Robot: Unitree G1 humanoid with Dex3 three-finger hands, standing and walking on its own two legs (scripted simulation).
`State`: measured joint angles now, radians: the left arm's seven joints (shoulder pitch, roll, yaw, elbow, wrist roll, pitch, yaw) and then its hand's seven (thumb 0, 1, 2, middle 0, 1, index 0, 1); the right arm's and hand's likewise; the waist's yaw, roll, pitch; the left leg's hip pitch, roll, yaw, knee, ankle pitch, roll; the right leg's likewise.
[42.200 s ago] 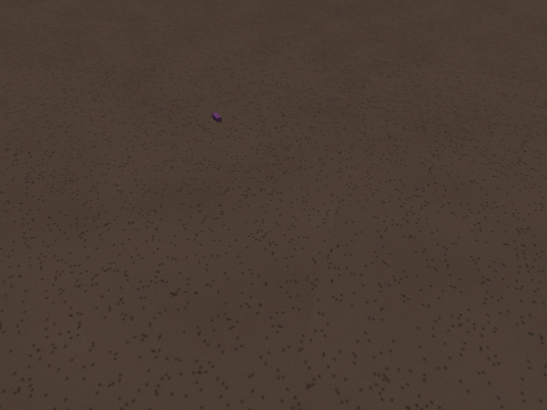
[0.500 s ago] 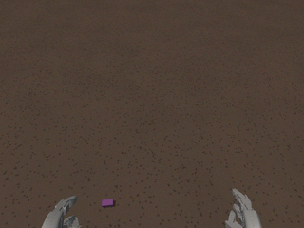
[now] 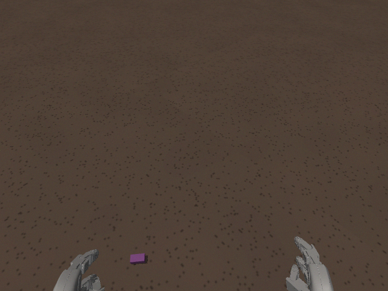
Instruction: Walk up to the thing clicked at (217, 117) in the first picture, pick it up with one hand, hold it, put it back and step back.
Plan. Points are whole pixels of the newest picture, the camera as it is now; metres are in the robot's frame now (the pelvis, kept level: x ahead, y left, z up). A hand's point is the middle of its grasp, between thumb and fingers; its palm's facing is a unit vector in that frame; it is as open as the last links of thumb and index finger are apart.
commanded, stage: home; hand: left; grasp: from above
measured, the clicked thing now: (137, 258) +0.42 +0.24 -0.70
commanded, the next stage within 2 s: stand in 0.72 s
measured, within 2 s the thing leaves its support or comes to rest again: neither
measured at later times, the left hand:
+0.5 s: hand (101, 290) +0.17 +0.18 -0.04, palm faces +0.05 -0.98 -0.20, open 7.4 cm
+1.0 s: hand out of the picture +0.15 +0.22 -0.09, palm faces +0.01 -0.94 -0.34, open 7.4 cm
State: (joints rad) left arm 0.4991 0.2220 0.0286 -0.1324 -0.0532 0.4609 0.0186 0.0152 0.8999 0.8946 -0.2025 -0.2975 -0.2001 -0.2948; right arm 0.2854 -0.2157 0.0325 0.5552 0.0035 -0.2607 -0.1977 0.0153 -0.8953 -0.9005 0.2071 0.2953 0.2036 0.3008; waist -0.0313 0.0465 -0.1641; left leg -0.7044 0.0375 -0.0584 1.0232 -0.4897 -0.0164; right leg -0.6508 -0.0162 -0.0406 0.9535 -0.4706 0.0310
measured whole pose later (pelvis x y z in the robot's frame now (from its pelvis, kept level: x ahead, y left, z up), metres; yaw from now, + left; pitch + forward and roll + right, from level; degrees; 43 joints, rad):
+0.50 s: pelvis +0.00 +0.00 +0.00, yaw +0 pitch +10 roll -3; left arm 0.50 0.22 0.03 -0.14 -0.05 0.46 0.02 0.01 0.90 0.89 -0.20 -0.30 -0.20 -0.29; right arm 0.29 -0.22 0.03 0.55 0.00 -0.24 -0.19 0.02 -0.90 -0.90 0.21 0.30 0.20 0.30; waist -0.03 0.05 -0.17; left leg -0.70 0.04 -0.06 1.03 -0.50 -0.01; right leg -0.65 -0.02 -0.04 0.95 -0.48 0.03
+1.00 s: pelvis -0.01 +0.00 +0.02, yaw +0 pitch +2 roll +0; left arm 0.24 0.29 0.02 0.48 0.05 0.11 0.03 0.01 0.90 0.89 -0.21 -0.30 -0.20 -0.30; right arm 0.18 -0.28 -0.01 0.79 -0.07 -0.05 -0.03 0.01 -0.89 -0.90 0.21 0.30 0.21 0.30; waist 0.03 -0.02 0.01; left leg -0.49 0.00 -0.01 0.87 -0.42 -0.01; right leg -0.48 -0.05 0.00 0.88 -0.44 0.03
